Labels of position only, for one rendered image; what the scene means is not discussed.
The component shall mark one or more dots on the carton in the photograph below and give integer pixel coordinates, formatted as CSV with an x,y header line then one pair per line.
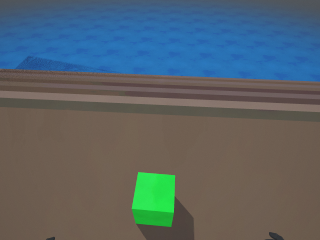
x,y
154,197

